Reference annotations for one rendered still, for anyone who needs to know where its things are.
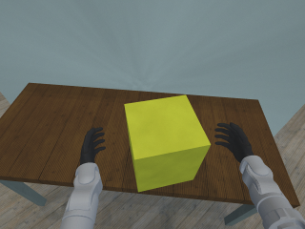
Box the carton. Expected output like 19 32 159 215
124 94 211 193

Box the table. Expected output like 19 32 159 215
0 82 300 226

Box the robot left hand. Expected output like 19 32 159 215
80 127 106 165

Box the left robot forearm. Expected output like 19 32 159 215
59 162 103 229

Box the robot right hand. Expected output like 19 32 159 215
214 122 254 163

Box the right robot forearm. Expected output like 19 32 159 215
239 155 305 229

